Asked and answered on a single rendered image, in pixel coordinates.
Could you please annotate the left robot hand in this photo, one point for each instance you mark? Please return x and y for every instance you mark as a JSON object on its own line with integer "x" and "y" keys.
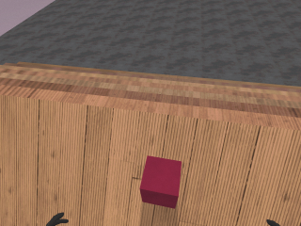
{"x": 57, "y": 219}

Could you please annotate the carton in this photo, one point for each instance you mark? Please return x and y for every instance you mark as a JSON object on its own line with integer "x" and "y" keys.
{"x": 160, "y": 184}

